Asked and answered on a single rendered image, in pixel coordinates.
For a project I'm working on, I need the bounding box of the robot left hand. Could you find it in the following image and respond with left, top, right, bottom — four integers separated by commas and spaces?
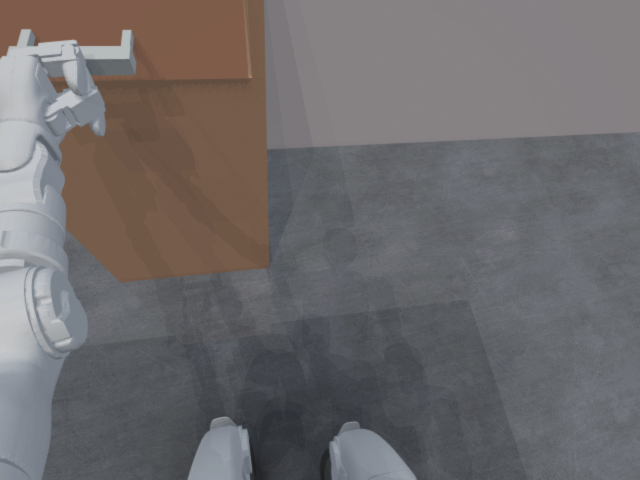
0, 40, 106, 147

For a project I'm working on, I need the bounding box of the robot left upper arm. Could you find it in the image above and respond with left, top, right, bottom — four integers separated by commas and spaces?
0, 266, 88, 480

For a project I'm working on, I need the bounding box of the cabinet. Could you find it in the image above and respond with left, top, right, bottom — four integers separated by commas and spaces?
51, 0, 269, 282

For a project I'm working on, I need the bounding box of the drawer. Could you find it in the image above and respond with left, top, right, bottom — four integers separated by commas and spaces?
0, 0, 248, 81

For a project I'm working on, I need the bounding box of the right robot thigh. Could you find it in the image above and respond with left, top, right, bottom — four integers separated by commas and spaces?
329, 429, 417, 480

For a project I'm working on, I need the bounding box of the left robot forearm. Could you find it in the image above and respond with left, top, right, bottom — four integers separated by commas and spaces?
0, 121, 69, 279

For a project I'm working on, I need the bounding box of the right robot shin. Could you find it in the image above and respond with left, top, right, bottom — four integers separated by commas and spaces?
331, 422, 360, 480

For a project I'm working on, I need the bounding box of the handle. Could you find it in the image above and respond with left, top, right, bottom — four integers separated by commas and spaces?
6, 29, 136, 76

